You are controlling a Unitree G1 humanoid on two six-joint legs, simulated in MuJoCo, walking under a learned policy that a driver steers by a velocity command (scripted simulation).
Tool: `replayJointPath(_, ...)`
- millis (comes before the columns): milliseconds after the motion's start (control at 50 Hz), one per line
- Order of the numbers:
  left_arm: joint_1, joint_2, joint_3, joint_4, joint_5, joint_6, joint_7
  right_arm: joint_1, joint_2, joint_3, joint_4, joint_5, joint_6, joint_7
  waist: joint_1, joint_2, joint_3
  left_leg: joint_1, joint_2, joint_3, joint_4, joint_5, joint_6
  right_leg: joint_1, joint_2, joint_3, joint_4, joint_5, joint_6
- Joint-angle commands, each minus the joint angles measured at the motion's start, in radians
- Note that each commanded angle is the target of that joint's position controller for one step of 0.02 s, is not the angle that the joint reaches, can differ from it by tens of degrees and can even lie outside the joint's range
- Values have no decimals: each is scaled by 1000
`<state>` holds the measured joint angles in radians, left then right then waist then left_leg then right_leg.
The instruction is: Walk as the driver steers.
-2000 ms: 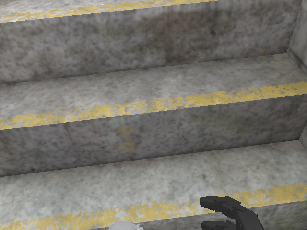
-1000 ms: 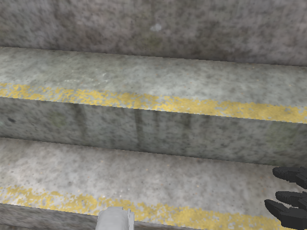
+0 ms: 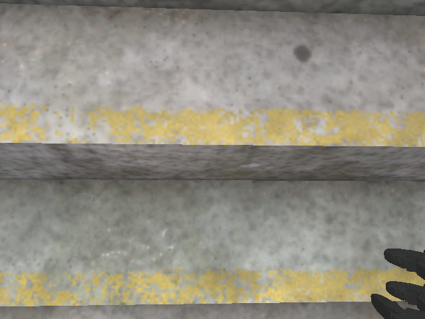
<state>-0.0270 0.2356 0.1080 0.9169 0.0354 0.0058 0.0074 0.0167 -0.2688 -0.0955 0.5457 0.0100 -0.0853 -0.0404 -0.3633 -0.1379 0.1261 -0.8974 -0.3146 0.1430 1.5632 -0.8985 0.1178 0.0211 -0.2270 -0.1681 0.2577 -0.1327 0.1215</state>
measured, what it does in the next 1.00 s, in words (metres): climbs, turning right: right foot, then left foot 0.23 m higher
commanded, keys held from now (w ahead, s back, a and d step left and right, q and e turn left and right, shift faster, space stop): w+e+shift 0.84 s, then w+shift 0.16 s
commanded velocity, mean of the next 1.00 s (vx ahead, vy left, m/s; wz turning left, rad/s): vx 1.00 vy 0.00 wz -0.88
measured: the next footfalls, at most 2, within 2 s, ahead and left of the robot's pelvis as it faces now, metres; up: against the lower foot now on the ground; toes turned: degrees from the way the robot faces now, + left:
right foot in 0.20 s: -0.08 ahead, -0.07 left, +0.18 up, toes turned -3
left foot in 0.32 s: +0.21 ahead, +0.05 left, +0.41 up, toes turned -18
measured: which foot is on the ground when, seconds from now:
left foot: down 0.00-0.16, up 0.18-0.30, down 0.32-0.54, up 0.56-1.00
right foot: down 0.00-0.00, up 0.02-0.18, down 0.20-0.32, up 0.34-0.58, down 0.60-0.78, up 0.80-1.00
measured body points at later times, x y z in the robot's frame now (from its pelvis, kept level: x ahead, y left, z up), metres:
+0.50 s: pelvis +0.33 -0.04 +0.38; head +0.39 -0.08 +0.82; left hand +0.69 +0.04 +0.36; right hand +0.28 -0.32 +0.25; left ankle +0.17 +0.07 -0.31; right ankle +0.29 -0.13 -0.13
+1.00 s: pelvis +0.57 -0.11 +0.68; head +0.61 -0.13 +1.13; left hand +0.77 +0.11 +0.58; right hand +0.78 -0.34 +0.59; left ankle +0.53 -0.06 -0.05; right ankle +0.55 -0.26 +0.20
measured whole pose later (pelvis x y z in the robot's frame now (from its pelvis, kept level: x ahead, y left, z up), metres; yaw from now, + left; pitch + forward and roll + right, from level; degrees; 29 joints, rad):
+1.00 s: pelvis +0.57 -0.11 +0.68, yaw -29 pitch +5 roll -2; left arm 0.23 0.18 0.10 0.64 -0.02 -0.02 0.05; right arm -0.12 -0.11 0.02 0.81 -0.05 -0.10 -0.01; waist 0.26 0.05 0.00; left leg -0.23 0.12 0.46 0.60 -0.14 0.04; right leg -1.13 0.09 0.05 1.90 -0.33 -0.11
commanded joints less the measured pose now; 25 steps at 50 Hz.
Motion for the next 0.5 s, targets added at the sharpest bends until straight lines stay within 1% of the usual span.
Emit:
replayJointPath(20, -383, 319, 79, -394, -191, -62, 50, 547, -289, -86, 177, 4, -7, -4, -77, 1225, -1000, 1807, 547, -762, -981, 1395, 304, -969, 428, 336, 1905, -206, 196)
replayJointPath(40, -397, 122, 2, -497, -80, -92, 75, 550, -224, -86, 111, 5, -6, -65, 39, 944, -1042, 2120, 525, -704, -611, 1867, 188, -1374, 415, 722, 2119, -588, 42)
replayJointPath(60, -445, 101, -26, -543, -40, -111, 36, 507, -91, -55, 114, 1, 3, -140, 72, 643, -1010, 1941, 541, -696, -562, 1751, 100, -1465, 348, 725, 2176, -653, -28)
replayJointPath(80, -389, 120, -28, -574, -9, -111, 3, 405, -58, -37, 101, -53, -15, -176, 177, 365, -846, 1715, 586, -722, -607, 1567, 36, -1488, 283, 651, 2121, -690, -98)
replayJointPath(100, -460, 72, -55, -632, 30, -104, -12, 379, -42, -24, 173, -97, -69, -199, 225, 296, -590, 1489, 619, -688, -669, 1553, 23, -1597, 258, 672, 2147, -938, -139)
replayJointPath(120, -481, 42, -55, -599, 32, -88, -47, 409, -148, -37, 235, -181, -139, -213, 261, 178, -388, 1602, 539, -461, -474, 2541, 10, -1703, 450, 383, 1861, -1281, -168)
replayJointPath(140, -262, 132, -50, -538, 2, -118, -44, 314, -223, -73, 196, -246, -185, -180, 330, -32, -389, 1684, 527, -329, -90, 3087, -70, -1637, 578, 240, 1308, -1323, -95)
replayJointPath(160, 44, 205, -37, -418, -1, -121, -66, 83, -308, -107, 98, -170, -171, -144, 478, -147, -560, 1210, 366, -149, -82, 2926, -207, -840, 495, 106, 674, -893, -136)
replayJointPath(180, 450, 228, -6, -324, -43, -116, -79, -273, -327, -107, 55, -83, -152, -112, 788, -98, -479, 808, 315, -136, 221, 2399, -194, -378, 270, 296, -93, -306, -220)
replayJointPath(200, 665, 162, 27, -105, -87, -110, -53, -291, -196, -61, 64, -98, -55, -80, 817, -303, -297, 116, 112, 25, 692, 758, -140, 231, 71, 375, -522, 518, -366)
replayJointPath(220, 784, -8, -23, 74, -60, -103, -44, -199, -47, 17, 47, -162, -56, -52, 676, -249, 27, -316, 23, 105, 803, 20, -26, 330, 68, 270, -633, 647, -363)
replayJointPath(240, 920, 2, -25, 148, 43, -122, -11, -505, 9, 77, -181, -123, -75, -32, 678, -307, 87, -733, 72, 69, 759, -348, -34, 638, 68, 186, -228, 1301, -236)
replayJointPath(260, 716, -55, -42, 112, 75, -133, -10, -547, 21, 113, -290, -83, -80, -25, 496, -216, 95, -722, 117, 28, 314, -580, -14, 542, 92, 207, -140, 1565, -143)
replayJointPath(280, 366, 12, -31, 7, 70, -143, -11, -337, -6, 106, -293, -46, -64, -19, 216, -117, 11, -419, 50, 58, 81, -741, -5, 271, 124, 137, 5, 2044, -106)
replayJointPath(300, -152, 259, 34, -226, 36, -149, 13, 81, -225, 69, -222, -40, -53, 3, -100, 160, -210, 184, 72, 50, -281, -305, -63, -135, 87, 235, 266, 2031, -139)
replayJointPath(320, -377, 557, 137, -361, -44, -183, 41, 620, -321, 21, -69, -76, -33, 3, -310, 311, -451, 841, 155, -143, -785, 232, -39, -450, 116, 324, 737, 1701, -127)
replayJointPath(340, -673, 529, 137, -486, -56, -176, 21, 902, -361, -46, 139, -12, -38, -4, -461, 744, -673, 1451, 447, -540, -951, 1013, 163, -899, 383, 233, 1452, 692, 59)
replayJointPath(360, -580, 245, 45, -513, -4, -149, 7, 899, -379, -80, 250, 0, -26, -17, -256, 1024, -787, 1745, 522, -641, -765, 1367, 144, -1303, 545, 362, 1793, -562, 17)
replayJointPath(380, -561, 103, -3, -551, 28, -163, 4, 852, -214, -59, 214, 15, -19, -63, -135, 617, -622, 1671, 496, -634, -681, 1265, 40, -1463, 455, 585, 1835, -624, -55)
replayJointPath(400, -379, 59, -35, -535, 27, -164, -21, 618, -29, 7, 177, -33, -29, -81, 86, 355, -492, 1445, 482, -600, -721, 1246, -18, -1395, 402, 486, 1763, -588, -135)
replayJointPath(420, -230, 30, -49, -532, 36, -133, -44, 360, 58, 48, 167, -74, -58, -103, 286, 246, -310, 1078, 466, -565, -865, 1144, -46, -1271, 349, 425, 1705, -666, -201)
replayJointPath(440, -222, -15, -64, -519, 72, -92, -46, 289, 75, 65, 207, -90, -107, -88, 355, 126, -138, 858, 456, -506, -1056, 1085, -23, -1283, 356, 293, 1819, -701, -216)
replayJointPath(460, -102, -27, -80, -536, 86, -54, -26, 128, 25, 64, 172, -96, -158, -51, 504, 55, -84, 622, 434, -378, -1230, 1140, -42, -1066, 339, 195, 1646, -651, -214)
replayJointPath(480, 118, 53, -60, -476, 78, -10, -9, -34, -63, 50, 140, -87, -179, -30, 638, 115, -117, 321, 438, -248, -1398, 1514, 2, -658, 421, 3, 1510, -599, -174)
replayJointPath(500, 352, 187, -7, -392, 57, 17, 15, -244, -78, 40, 110, -56, -201, -37, 746, 89, -161, 147, 377, -93, -1310, 1841, -13, -340, 453, -64, 1446, -573, -147)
